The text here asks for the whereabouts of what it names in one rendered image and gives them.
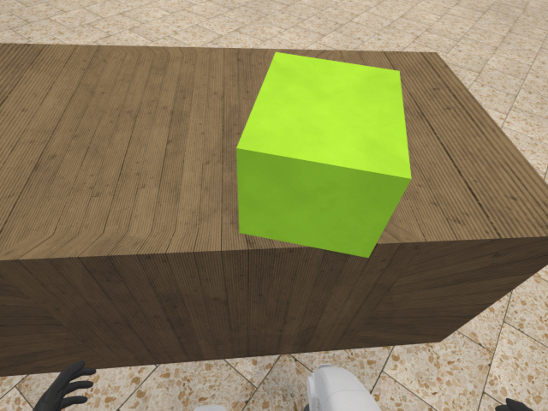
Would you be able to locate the right robot thigh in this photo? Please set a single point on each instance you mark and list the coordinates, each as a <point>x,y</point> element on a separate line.
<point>336,389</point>

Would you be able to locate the carton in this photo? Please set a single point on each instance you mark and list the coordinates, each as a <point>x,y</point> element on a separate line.
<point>323,159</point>

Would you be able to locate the left robot hand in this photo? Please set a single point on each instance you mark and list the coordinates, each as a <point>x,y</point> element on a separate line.
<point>53,399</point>

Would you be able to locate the pedestal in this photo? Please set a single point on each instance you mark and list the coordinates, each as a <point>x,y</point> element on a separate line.
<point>119,219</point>

